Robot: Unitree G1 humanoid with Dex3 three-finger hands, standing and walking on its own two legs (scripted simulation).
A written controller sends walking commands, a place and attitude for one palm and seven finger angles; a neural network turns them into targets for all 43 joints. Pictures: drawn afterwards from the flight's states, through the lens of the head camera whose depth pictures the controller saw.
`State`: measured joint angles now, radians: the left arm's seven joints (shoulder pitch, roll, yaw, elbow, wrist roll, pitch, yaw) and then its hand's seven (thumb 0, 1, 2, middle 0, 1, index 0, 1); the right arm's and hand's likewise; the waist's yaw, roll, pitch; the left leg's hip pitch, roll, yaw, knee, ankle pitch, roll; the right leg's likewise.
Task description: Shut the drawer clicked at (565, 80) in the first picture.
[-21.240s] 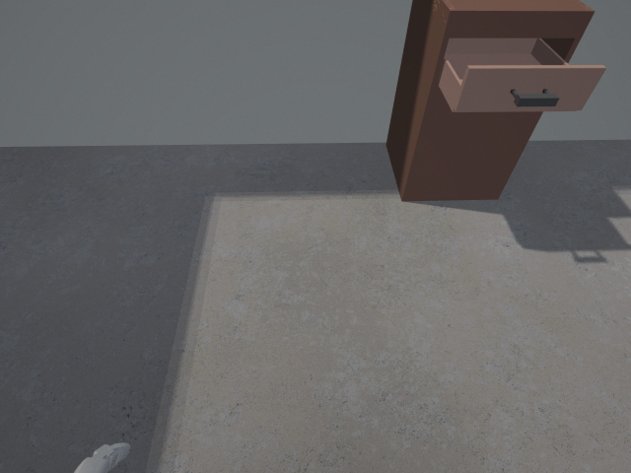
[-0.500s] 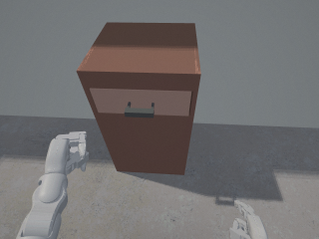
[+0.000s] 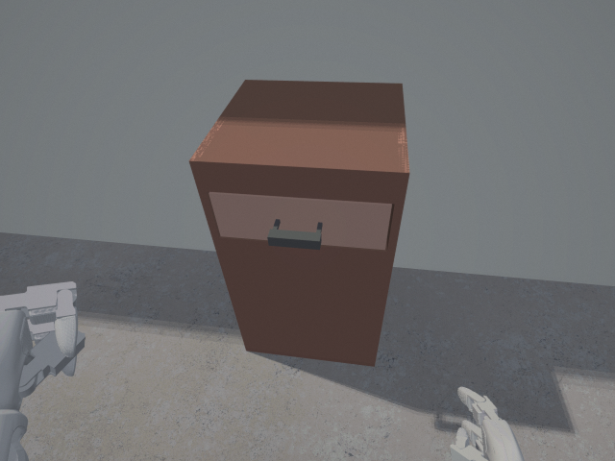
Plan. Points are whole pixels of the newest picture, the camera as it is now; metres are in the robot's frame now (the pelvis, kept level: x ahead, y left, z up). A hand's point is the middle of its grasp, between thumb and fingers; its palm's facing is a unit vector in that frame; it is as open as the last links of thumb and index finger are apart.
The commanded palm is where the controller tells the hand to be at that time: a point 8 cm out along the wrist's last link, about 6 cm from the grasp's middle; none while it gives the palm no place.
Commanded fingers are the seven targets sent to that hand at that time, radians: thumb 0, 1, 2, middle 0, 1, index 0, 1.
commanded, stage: draw the hand back to the body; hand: left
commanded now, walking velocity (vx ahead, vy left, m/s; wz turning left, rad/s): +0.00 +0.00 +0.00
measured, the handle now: (296, 232) +0.62 +0.12 -0.11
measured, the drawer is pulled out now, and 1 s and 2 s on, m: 0.00 0.00 0.00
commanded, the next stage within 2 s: step back with the hand held close in 0.08 s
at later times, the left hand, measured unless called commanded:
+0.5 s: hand (104, 342) +0.19 +0.24 +0.14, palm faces +0.26 -0.83 -0.49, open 3.2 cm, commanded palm +0.12 +0.29 +0.18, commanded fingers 0.00 0.90 0.90 -1.40 -1.60 -1.40 -1.60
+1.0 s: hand (31, 421) +0.10 +0.26 +0.15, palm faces +0.34 -0.81 -0.48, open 3.2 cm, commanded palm +0.04 +0.30 +0.18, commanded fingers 0.00 0.90 0.90 -1.40 -1.60 -1.40 -1.60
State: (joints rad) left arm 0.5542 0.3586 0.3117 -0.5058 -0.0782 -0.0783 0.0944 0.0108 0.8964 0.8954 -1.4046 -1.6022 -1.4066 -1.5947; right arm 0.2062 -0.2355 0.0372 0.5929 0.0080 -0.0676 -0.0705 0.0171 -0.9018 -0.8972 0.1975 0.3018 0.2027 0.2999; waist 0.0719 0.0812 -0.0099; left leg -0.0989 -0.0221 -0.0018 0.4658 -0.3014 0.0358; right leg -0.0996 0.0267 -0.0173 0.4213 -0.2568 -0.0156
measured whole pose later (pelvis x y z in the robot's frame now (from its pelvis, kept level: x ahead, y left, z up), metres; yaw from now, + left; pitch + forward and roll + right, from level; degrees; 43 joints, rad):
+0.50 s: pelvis -0.02 +0.01 +0.00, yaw -2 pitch +1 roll -1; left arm 0.61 0.36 0.33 -0.46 -0.05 -0.18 0.10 0.01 0.89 0.89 -1.40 -1.60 -1.41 -1.59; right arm 0.18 -0.25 -0.02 0.58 0.00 0.00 -0.07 0.02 -0.90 -0.90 0.20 0.30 0.20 0.30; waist -0.02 0.06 0.02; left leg -0.21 -0.03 0.03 0.43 -0.24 0.05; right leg -0.23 0.02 0.02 0.39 -0.19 0.00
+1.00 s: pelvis -0.09 +0.02 -0.01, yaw +0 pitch +0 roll -1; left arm 0.60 0.37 0.36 -0.55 0.01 -0.24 0.13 0.01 0.89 0.89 -1.41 -1.60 -1.41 -1.59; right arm 0.21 -0.23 0.00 0.53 0.00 -0.03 -0.08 0.02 -0.90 -0.90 0.20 0.30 0.21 0.30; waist 0.00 0.02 0.03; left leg -0.37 -0.04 0.02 0.57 -0.21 0.08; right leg -0.37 0.02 0.02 0.51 -0.18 0.02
